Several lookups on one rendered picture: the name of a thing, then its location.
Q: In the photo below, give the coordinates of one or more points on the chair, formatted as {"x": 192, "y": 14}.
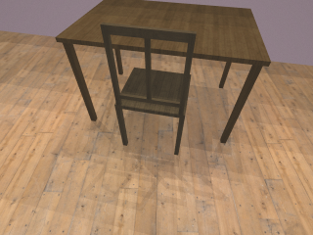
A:
{"x": 157, "y": 92}

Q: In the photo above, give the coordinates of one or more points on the table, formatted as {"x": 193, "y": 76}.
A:
{"x": 225, "y": 34}

